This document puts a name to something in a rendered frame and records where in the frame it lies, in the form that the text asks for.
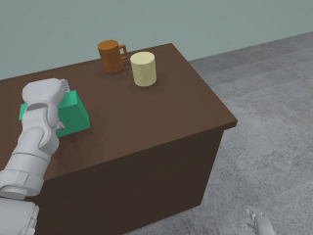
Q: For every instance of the left robot upper arm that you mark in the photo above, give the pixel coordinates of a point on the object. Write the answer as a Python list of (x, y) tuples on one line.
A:
[(17, 217)]

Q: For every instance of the right robot hand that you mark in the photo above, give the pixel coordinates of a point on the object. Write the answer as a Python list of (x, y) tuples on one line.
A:
[(262, 225)]

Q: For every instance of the left robot hand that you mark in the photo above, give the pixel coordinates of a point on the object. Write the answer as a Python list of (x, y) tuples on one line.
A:
[(52, 90)]

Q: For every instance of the table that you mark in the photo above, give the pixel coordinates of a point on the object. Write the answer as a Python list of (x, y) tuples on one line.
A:
[(147, 155)]

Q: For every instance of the sponge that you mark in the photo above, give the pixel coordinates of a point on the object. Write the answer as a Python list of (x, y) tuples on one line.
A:
[(71, 113)]

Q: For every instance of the robot left forearm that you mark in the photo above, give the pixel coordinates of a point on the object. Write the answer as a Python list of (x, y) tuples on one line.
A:
[(23, 175)]

